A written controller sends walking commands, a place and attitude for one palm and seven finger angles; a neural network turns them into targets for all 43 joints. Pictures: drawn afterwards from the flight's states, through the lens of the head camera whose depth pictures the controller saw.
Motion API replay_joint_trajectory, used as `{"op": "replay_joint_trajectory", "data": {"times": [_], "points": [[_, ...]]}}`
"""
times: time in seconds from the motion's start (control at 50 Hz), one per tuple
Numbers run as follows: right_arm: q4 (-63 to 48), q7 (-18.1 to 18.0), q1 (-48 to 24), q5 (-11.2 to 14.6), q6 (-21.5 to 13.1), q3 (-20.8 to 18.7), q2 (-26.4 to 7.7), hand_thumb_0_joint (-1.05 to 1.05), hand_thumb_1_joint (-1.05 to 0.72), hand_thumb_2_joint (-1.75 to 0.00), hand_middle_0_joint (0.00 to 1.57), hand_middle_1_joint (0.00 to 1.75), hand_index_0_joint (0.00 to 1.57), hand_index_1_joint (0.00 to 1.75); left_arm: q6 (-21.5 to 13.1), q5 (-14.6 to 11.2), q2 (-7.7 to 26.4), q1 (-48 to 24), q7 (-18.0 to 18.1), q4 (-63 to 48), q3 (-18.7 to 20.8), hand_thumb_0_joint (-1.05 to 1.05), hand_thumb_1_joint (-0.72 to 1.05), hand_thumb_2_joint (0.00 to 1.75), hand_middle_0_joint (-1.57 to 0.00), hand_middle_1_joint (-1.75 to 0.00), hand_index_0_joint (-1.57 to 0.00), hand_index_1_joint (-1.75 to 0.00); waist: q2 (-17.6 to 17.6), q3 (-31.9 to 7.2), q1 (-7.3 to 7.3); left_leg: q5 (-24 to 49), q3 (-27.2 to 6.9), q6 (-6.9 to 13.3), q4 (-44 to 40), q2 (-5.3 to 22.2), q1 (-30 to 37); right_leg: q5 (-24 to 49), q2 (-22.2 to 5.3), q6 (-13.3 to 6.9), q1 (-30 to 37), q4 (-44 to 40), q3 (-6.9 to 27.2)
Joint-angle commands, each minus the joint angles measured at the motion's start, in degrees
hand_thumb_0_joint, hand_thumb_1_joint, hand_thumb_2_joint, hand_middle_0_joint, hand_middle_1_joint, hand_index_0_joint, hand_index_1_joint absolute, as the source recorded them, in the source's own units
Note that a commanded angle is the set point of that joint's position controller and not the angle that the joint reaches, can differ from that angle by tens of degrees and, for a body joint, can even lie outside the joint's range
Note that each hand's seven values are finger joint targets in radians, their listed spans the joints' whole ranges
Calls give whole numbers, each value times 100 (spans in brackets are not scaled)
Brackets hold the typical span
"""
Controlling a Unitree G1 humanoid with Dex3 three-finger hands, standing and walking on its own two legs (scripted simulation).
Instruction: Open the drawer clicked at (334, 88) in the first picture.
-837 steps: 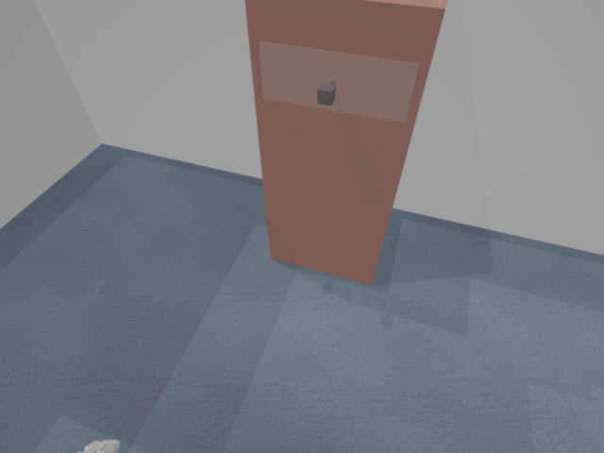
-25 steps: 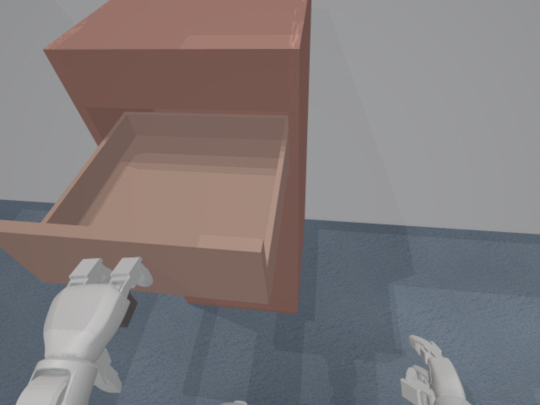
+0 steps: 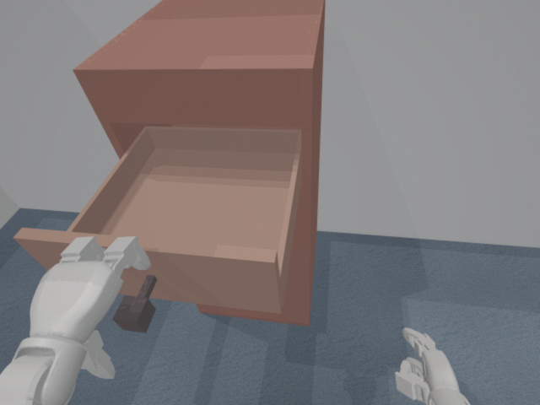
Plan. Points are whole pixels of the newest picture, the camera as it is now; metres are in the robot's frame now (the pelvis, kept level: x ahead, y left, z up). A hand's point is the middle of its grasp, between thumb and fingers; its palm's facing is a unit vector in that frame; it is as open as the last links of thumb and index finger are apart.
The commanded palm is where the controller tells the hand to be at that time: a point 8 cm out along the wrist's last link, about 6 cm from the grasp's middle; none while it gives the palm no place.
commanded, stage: lift the hand off the handle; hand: left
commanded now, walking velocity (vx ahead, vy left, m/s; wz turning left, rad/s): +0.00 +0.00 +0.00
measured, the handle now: (141, 301) +0.23 +0.23 +0.05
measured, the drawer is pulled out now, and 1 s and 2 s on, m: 0.30 0.30 0.30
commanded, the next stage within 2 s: draw the hand back to the body in 0.76 s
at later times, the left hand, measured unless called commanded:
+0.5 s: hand (78, 271) +0.20 +0.25 +0.17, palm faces +0.13 -0.06 -0.99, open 13.8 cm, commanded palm +0.17 +0.25 +0.24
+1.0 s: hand (79, 259) +0.21 +0.24 +0.19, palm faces +0.15 -0.08 -0.99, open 13.9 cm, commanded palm +0.17 +0.25 +0.26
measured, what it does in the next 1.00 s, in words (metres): stands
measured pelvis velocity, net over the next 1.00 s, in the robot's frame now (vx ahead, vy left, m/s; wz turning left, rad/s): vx -0.01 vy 0.00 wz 0.01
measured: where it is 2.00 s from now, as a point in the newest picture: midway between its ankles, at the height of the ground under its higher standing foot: outside the picture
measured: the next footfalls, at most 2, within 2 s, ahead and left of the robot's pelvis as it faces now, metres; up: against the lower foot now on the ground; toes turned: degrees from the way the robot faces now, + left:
none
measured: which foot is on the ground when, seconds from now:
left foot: down 0.00-1.00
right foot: down 0.00-1.00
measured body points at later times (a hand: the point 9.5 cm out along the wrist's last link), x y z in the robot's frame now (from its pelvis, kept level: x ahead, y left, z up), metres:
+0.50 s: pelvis +0.00 +0.00 +0.01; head -0.01 -0.05 +0.46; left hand +0.19 +0.25 +0.23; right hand +0.24 -0.19 -0.08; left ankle +0.05 +0.13 -0.73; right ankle -0.05 -0.13 -0.73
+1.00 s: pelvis -0.01 +0.00 +0.01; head -0.01 -0.04 +0.46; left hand +0.19 +0.24 +0.25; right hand +0.24 -0.19 -0.08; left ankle +0.05 +0.13 -0.73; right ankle -0.05 -0.13 -0.73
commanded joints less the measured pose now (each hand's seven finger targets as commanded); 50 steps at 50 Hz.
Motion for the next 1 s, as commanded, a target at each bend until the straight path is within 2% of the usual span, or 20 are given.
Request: {"op": "replay_joint_trajectory", "data": {"times": [0.0,0.14,0.2,0.36,0.44,0.46,0.48,0.54,0.6,0.62,0.64,0.68,0.74,0.78,0.84,0.86,0.9,0.92,0.96,0.98], "points": [[-998,-36,-934,10,-326,-129,-528,0,-90,-90,20,30,20,30,-25,-105,1087,-785,103,-1459,992,0,-50,30,-30,-120,-30,-120,-248,-686,-13,928,182,193,-451,-258,1537,1545,218,-55,-646,-880,-171],[-1049,10,-1191,86,-343,-65,-536,0,-90,-90,20,30,20,30,141,-302,1226,-895,-200,-1653,1189,0,-50,30,-30,-120,-30,-120,-99,-642,52,1014,145,155,-639,-232,1717,1532,260,-84,-377,-1073,-181],[-1035,43,-1076,68,-315,-76,-574,0,-90,-90,20,30,20,30,216,-294,1147,-1051,-367,-1772,949,0,-50,30,-30,-120,-30,-120,-114,-604,31,1095,172,164,-777,-247,1760,1554,220,-52,-314,-1129,-216],[-1058,107,-1192,103,-314,38,-593,0,-90,-90,20,30,20,30,473,-482,1603,-1183,-731,-1847,1381,0,-50,30,-30,-120,-30,-120,-374,-578,102,1167,182,160,-880,-262,1745,1711,211,-30,-27,-1228,-218],[-1072,106,-1401,175,-394,28,-619,0,-90,-90,20,30,20,30,444,-733,1724,-1347,-877,-1833,1605,0,-50,30,-30,-120,-30,-120,-120,-463,97,1151,161,154,-858,-259,1829,1767,253,-37,-22,-1337,-179],[-1052,101,-1208,124,-393,38,-623,0,-90,-90,20,30,20,30,385,-727,1803,-1449,-930,-1895,1589,0,-50,30,-30,-120,-30,-120,-247,-649,98,1197,164,167,-886,-291,1845,1779,200,-13,54,-1295,-212],[-1033,82,-1214,135,-380,8,-622,0,-90,-90,20,30,20,30,386,-780,1823,-1257,-971,-1706,1635,0,-50,30,-30,-120,-30,-120,-409,-491,94,1164,175,172,-904,-296,1794,1786,208,13,30,-1329,-221],[-1075,98,-1414,204,-454,31,-641,0,-90,-90,20,30,20,30,370,-963,1893,-1554,-1099,-1794,1761,0,-50,30,-30,-120,-30,-120,-154,-457,78,1098,154,155,-865,-291,1817,1757,243,-6,-4,-1378,-184],[-1035,70,-1253,159,-462,16,-664,0,-90,-90,20,30,20,30,297,-935,1835,-1977,-1204,-1814,1510,0,-50,30,-30,-120,-30,-120,-175,-517,34,1096,153,171,-947,-329,1870,1650,206,22,-45,-1397,-227],[-1015,71,-1244,156,-480,1,-673,0,-90,-90,20,30,20,30,277,-915,2017,-2134,-1203,-1862,1655,0,-50,30,-30,-120,-30,-120,-143,-611,48,1149,143,158,-951,-318,1899,1675,208,12,-3,-1385,-224],[-1058,100,-1440,217,-551,33,-647,0,-90,-90,20,30,20,30,300,-1035,1986,-2067,-1237,-1934,1726,0,-50,30,-30,-120,-30,-120,-30,-586,71,1125,122,149,-888,-305,1885,1708,254,-31,21,-1381,-197],[-993,114,-1276,173,-508,19,-632,0,-90,-90,20,30,20,30,318,-957,1737,-1889,-1293,-1602,1455,0,-50,30,-30,-120,-30,-120,-329,-444,44,1053,143,151,-985,-313,1779,1552,221,7,-55,-1385,-261],[-1056,187,-1413,240,-513,26,-672,0,-90,-90,20,30,20,30,397,-1043,2008,-1716,-1286,-1705,1857,0,-50,30,-30,-120,-30,-120,-124,-646,140,1156,148,120,-927,-295,1718,1782,255,-47,153,-1287,-214],[-1044,193,-1295,195,-446,31,-646,0,-90,-90,20,30,20,30,400,-954,1877,-1703,-1294,-1633,1665,0,-50,30,-30,-120,-30,-120,-369,-528,105,1131,172,133,-959,-303,1655,1656,221,-10,44,-1289,-267],[-1160,237,-1455,243,-511,40,-632,0,-90,-90,20,30,20,30,356,-1010,1845,-1845,-1210,-2154,1683,0,-50,30,-30,-120,-30,-120,4,-758,129,1094,137,116,-924,-267,1772,1525,276,-65,43,-1248,-255],[-1148,233,-1296,180,-509,59,-617,0,-90,-90,20,30,20,30,327,-924,1793,-1879,-1199,-2159,1527,0,-50,30,-30,-120,-30,-120,-99,-850,137,1096,140,134,-950,-298,1777,1455,236,-54,26,-1222,-278],[-1094,219,-1258,179,-463,34,-633,0,-90,-90,20,30,20,30,376,-888,1723,-1741,-1158,-1898,1495,0,-50,30,-30,-120,-30,-120,-243,-527,95,993,174,131,-969,-284,1715,1396,232,-22,-113,-1314,-280],[-1065,213,-1243,182,-438,28,-642,0,-90,-90,20,30,20,30,401,-841,1882,-1819,-1125,-1814,1641,0,-50,30,-30,-120,-30,-120,-323,-528,102,963,164,124,-974,-274,1691,1349,243,-24,-104,-1312,-274],[-1066,222,-1310,190,-456,77,-629,0,-90,-90,20,30,20,30,422,-797,1907,-2127,-1113,-1900,1598,0,-50,30,-30,-120,-30,-120,-120,-673,114,901,145,118,-966,-281,1702,1219,246,-61,-82,-1283,-256],[-1056,207,-1271,180,-452,41,-610,0,-90,-90,20,30,20,30,428,-806,1871,-1910,-1088,-1772,1622,0,-50,30,-30,-120,-30,-120,-233,-618,107,947,152,129,-963,-269,1718,1297,238,-45,-75,-1297,-260]]}}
